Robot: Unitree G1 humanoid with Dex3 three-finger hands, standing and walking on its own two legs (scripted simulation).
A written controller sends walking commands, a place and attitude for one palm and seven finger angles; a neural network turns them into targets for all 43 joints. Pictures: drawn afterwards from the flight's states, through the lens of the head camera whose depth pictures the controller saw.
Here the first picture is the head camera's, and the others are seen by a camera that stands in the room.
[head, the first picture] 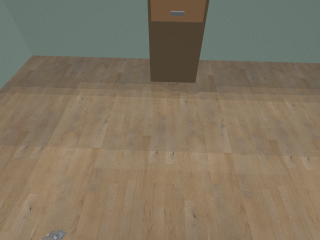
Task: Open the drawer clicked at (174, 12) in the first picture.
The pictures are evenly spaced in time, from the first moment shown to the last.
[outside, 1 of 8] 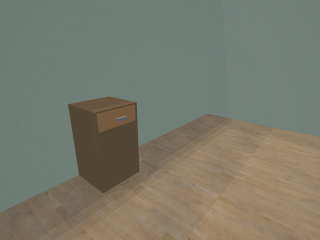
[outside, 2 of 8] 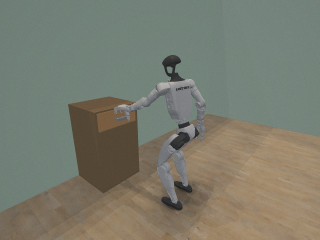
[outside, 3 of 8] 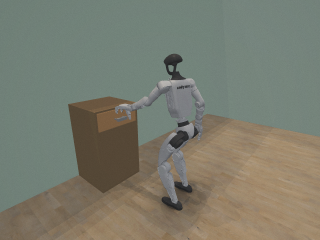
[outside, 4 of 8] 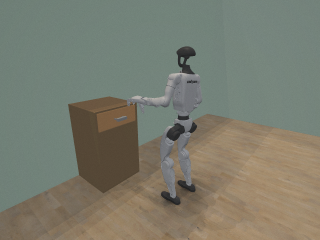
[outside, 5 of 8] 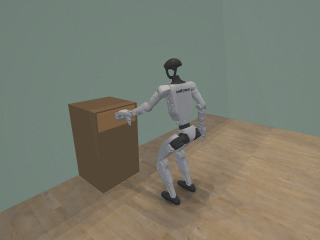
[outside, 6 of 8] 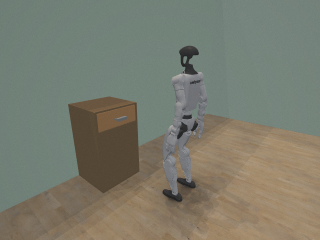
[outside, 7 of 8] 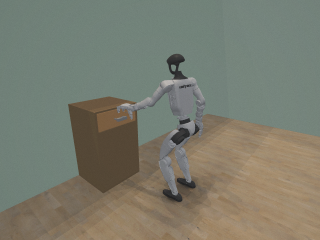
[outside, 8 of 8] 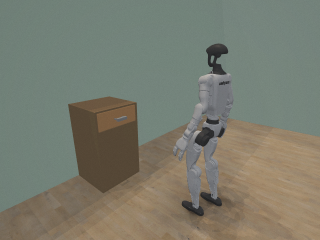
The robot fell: no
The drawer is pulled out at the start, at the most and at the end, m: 0.00 0.00 0.00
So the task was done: no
